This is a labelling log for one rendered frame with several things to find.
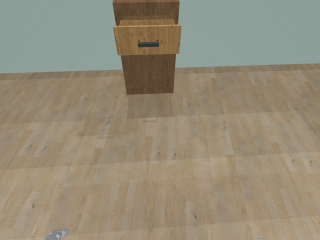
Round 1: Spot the handle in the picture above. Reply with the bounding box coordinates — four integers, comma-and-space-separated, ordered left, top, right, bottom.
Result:
138, 40, 159, 48

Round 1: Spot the cabinet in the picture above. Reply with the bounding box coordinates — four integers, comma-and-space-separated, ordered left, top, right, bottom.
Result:
112, 0, 180, 95

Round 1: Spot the drawer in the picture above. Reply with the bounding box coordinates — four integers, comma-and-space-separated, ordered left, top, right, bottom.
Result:
113, 19, 182, 56

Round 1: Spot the left robot hand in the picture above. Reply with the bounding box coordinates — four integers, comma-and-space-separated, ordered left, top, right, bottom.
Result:
43, 228, 69, 240

